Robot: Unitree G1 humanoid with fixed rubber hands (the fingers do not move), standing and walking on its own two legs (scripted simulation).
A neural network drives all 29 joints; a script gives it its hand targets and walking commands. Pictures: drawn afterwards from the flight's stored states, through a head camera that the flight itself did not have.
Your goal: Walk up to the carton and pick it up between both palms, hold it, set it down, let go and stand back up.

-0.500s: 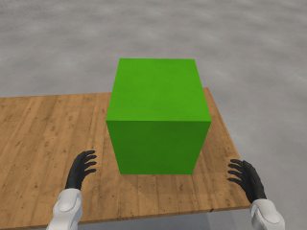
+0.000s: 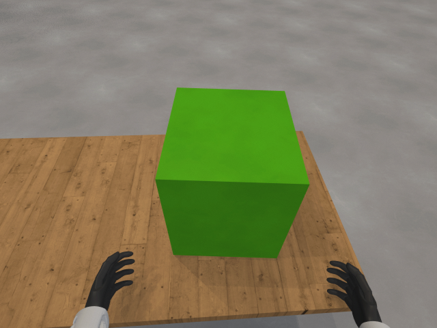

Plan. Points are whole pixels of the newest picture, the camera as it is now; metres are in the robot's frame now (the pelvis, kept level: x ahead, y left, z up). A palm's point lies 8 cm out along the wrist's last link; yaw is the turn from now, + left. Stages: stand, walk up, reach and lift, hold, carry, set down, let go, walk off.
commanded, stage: set down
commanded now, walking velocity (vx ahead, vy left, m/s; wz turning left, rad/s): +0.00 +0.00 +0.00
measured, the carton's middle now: (227, 174) +0.46 +0.00 +0.00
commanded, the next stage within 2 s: let go in 0.78 s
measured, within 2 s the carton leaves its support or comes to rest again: neither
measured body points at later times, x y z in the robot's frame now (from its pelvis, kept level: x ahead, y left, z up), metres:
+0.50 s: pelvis -0.01 +0.01 +0.00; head -0.01 +0.02 +0.45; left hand +0.18 +0.24 -0.07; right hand +0.17 -0.22 -0.07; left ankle -0.03 +0.13 -0.74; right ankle -0.01 -0.11 -0.74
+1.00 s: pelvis -0.02 +0.01 +0.00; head -0.01 +0.01 +0.45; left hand +0.19 +0.24 -0.07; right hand +0.16 -0.22 -0.07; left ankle -0.03 +0.13 -0.74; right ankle -0.01 -0.11 -0.74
